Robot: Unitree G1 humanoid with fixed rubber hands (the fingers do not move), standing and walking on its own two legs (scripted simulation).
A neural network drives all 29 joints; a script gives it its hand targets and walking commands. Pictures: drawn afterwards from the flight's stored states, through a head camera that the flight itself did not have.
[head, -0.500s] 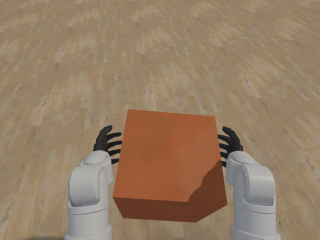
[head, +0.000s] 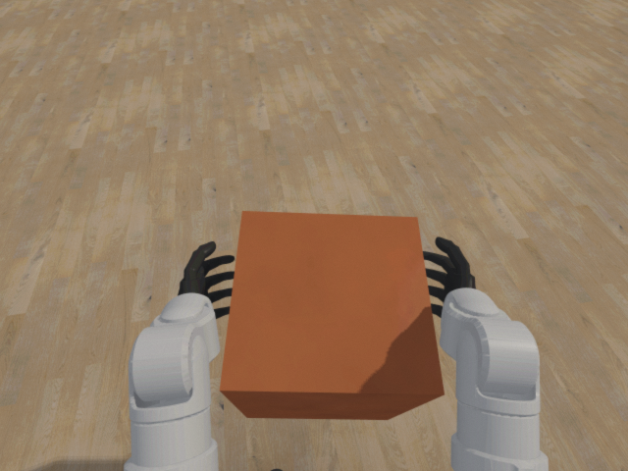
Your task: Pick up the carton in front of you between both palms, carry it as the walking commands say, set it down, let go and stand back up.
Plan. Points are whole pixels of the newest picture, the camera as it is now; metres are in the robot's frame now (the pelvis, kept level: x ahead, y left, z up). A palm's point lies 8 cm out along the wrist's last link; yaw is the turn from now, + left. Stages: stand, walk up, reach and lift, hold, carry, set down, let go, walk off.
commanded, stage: carry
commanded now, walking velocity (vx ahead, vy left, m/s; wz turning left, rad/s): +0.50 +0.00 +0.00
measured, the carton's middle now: (323, 327) +0.30 +0.00 +0.01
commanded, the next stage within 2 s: none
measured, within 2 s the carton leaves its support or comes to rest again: neither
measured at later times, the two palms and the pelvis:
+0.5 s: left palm (238, 158) +0.54 +0.13 +0.10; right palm (421, 161) +0.54 -0.16 +0.09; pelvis +0.25 -0.01 +0.02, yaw +2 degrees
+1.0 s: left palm (224, 143) +0.58 +0.16 +0.10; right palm (396, 134) +0.60 -0.12 +0.10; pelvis +0.31 +0.01 +0.02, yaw +2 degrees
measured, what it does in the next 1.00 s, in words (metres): walks ahead: right foot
